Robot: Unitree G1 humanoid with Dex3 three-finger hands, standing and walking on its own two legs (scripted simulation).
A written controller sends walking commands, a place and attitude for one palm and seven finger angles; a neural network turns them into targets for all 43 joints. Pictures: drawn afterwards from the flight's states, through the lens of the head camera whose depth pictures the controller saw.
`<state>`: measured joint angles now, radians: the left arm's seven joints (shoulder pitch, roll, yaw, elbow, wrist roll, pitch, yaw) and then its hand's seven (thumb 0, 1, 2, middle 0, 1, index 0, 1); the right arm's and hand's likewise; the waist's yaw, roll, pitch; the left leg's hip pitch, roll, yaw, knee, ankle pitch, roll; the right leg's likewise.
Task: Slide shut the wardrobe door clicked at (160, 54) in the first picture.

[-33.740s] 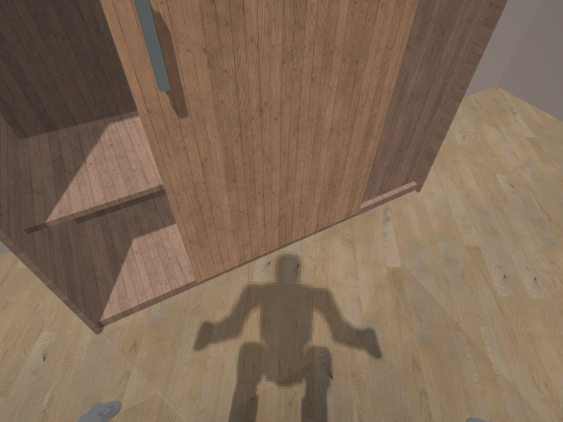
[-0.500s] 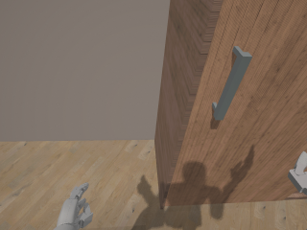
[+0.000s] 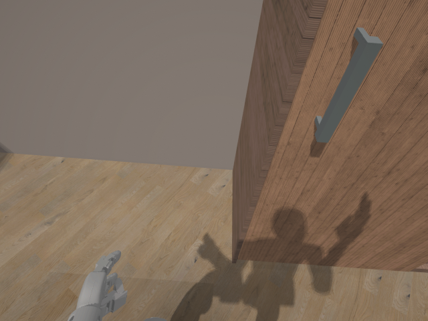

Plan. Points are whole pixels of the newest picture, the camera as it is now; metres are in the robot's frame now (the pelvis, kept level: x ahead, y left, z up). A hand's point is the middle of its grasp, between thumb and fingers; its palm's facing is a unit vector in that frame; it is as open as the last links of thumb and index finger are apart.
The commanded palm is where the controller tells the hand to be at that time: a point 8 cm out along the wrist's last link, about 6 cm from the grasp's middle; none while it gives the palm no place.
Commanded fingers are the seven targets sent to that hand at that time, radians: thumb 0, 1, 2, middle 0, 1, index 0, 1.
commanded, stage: step back with the hand held close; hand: right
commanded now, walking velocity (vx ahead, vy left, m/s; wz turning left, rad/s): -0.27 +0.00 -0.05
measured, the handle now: (339, 90) +0.46 -0.18 +0.22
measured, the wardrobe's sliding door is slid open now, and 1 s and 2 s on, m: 0.00 0.00 0.00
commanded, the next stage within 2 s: stop stepping back and stand still in 0.48 s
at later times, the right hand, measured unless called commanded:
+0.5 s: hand out of the picture +0.07 -0.28 +0.19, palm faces +0.56 +0.73 -0.39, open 7.5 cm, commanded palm +0.01 -0.32 +0.19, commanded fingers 0.00 -0.90 -0.90 0.20 0.30 0.20 0.30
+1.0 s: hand out of the picture -0.20 -0.36 +0.20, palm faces +0.73 +0.59 -0.34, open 7.5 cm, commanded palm -0.27 -0.35 +0.19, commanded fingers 0.00 -0.90 -0.90 0.20 0.30 0.20 0.30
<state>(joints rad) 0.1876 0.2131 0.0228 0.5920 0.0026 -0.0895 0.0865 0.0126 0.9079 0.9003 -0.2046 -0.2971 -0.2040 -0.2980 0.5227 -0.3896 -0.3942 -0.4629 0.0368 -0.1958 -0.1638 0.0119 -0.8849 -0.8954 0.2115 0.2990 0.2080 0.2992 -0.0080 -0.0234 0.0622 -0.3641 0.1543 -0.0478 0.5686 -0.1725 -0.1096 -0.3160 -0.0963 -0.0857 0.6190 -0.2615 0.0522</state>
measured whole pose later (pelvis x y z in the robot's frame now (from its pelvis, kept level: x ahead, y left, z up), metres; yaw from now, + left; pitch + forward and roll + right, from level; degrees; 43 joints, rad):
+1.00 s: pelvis -0.36 -0.03 +0.00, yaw -9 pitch -3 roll +0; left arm 0.24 0.23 0.00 0.67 0.01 -0.16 0.08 0.01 0.91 0.90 -0.21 -0.30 -0.21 -0.30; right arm 0.30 -0.37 -0.45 -0.30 0.03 -0.20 -0.19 0.01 -0.89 -0.90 0.21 0.30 0.20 0.30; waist -0.06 -0.03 -0.02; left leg -0.60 0.01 -0.01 1.04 -0.40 0.00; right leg -0.26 -0.02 -0.09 0.64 -0.35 -0.02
